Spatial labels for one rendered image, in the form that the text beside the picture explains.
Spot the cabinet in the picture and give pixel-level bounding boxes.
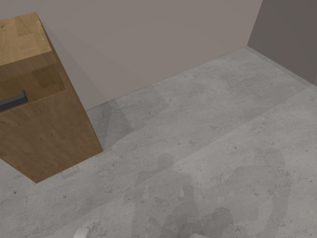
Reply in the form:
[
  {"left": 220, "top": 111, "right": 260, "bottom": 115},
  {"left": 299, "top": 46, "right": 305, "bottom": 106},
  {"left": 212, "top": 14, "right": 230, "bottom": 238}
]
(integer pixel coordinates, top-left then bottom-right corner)
[{"left": 0, "top": 12, "right": 103, "bottom": 183}]

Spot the left robot hand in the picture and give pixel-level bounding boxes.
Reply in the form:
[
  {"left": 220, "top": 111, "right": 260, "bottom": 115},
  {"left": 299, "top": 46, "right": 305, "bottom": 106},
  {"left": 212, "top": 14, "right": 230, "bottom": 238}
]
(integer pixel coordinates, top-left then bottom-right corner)
[{"left": 73, "top": 219, "right": 101, "bottom": 238}]

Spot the drawer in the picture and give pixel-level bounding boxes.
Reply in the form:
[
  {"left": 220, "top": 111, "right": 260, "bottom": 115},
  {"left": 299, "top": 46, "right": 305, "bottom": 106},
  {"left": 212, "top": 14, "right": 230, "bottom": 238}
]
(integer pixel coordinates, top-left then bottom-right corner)
[{"left": 0, "top": 64, "right": 66, "bottom": 113}]

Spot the handle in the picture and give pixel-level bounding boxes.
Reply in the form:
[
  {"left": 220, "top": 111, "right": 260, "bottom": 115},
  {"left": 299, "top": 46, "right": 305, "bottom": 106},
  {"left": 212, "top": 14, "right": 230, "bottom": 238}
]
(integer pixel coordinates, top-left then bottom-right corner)
[{"left": 0, "top": 90, "right": 28, "bottom": 112}]

